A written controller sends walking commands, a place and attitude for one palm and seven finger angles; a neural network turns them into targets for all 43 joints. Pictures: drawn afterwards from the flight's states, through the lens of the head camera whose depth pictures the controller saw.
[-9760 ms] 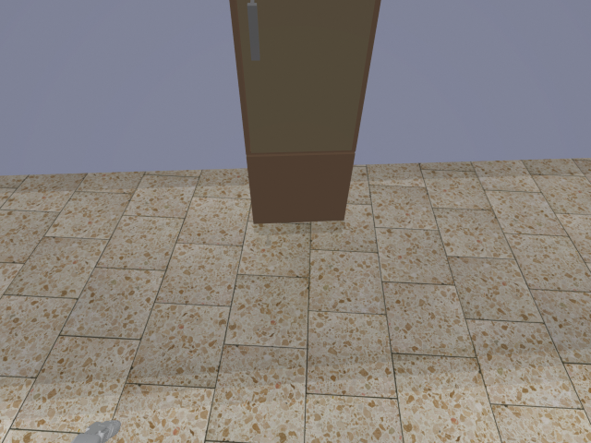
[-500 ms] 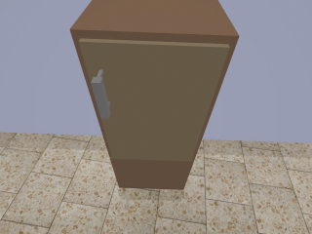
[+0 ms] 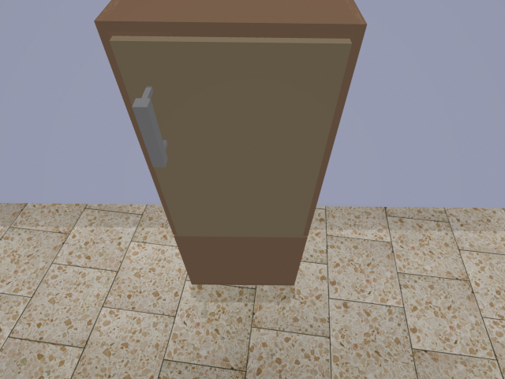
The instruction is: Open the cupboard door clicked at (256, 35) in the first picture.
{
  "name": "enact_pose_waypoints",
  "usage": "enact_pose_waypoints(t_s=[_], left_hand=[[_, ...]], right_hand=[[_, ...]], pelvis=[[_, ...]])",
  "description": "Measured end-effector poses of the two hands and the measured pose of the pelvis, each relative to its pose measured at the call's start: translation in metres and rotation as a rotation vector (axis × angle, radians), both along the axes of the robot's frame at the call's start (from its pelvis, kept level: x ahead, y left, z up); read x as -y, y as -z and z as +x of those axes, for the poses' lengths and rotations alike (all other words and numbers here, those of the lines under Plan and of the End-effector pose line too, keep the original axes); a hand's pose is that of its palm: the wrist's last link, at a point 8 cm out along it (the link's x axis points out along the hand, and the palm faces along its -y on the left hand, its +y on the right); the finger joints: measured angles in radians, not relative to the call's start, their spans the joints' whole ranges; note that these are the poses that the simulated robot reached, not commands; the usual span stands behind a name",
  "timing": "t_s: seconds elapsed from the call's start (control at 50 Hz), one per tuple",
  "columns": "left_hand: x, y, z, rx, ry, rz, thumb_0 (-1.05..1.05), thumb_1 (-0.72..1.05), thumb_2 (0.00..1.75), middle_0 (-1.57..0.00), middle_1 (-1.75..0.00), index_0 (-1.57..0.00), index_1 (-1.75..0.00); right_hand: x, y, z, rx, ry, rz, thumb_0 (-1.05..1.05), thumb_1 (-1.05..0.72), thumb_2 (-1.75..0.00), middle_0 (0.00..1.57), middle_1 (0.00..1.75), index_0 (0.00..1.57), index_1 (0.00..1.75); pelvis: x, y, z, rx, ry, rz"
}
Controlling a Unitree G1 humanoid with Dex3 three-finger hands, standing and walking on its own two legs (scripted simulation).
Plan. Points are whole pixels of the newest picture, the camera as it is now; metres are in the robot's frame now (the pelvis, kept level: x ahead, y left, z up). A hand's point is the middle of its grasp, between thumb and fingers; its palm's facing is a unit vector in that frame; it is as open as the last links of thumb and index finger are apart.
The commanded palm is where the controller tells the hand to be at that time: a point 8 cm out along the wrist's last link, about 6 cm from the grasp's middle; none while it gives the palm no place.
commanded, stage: come to a stop and stand still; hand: left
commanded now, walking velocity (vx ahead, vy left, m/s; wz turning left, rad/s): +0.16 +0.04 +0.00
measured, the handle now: (154, 127) +0.52 +0.22 +0.10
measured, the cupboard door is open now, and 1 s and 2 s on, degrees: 0 0 0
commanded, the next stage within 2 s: look again from close up in 0.88 s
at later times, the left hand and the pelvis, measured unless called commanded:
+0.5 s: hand out of the picture +0.00 +0.17 -0.17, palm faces +0.06 -0.99 -0.15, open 7.4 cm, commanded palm none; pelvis +0.04 +0.02 +0.01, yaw +1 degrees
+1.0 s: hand out of the picture +0.04 +0.17 -0.17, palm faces +0.07 -0.98 -0.17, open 7.4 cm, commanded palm none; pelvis +0.06 +0.01 +0.01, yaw +1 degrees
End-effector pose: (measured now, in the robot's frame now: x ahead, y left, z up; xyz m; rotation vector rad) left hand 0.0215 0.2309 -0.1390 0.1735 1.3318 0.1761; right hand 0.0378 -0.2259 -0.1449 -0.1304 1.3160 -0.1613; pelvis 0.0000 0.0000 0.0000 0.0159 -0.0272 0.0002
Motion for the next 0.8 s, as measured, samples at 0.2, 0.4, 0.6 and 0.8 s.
enact_pose_waypoints(t_s=[0.2,0.4,0.6,0.8], left_hand=[[-0.001,0.009,-0.003,0.026,-0.025,-0.058,0.0,0.9,0.9,-0.2,-0.3,-0.2,-0.3],[0.003,0.002,-0.022,-0.099,-0.057,-0.077,0.0,0.91,0.9,-0.2,-0.3,-0.2,-0.3],[0.012,0.001,-0.021,-0.154,-0.074,-0.086,0.0,0.91,0.9,-0.2,-0.3,-0.2,-0.3],[0.015,0.004,0.007,-0.094,-0.064,-0.092,0.0,0.91,0.9,-0.2,-0.3,-0.2,-0.3]], right_hand=[[-0.012,-0.008,-0.047,-0.092,0.0,-0.007,0.0,-0.91,-0.9,0.2,0.29,0.2,0.3],[-0.045,-0.01,-0.067,-0.226,0.015,0.044,0.0,-0.91,-0.9,0.2,0.29,0.2,0.3],[-0.05,-0.006,-0.017,-0.157,-0.009,0.044,0.02,-0.92,-0.9,0.2,0.29,0.2,0.3],[-0.028,-0.01,0.017,-0.096,-0.021,-0.013,0.02,-0.93,-0.9,0.2,0.29,0.2,0.3]], pelvis=[[-0.007,-0.002,0.007,0.008,-0.015,-0.017],[-0.019,-0.007,0.026,-0.032,-0.02,-0.008],[-0.02,-0.009,0.048,-0.029,-0.015,-0.006],[-0.018,-0.009,0.059,-0.021,-0.017,-0.004]])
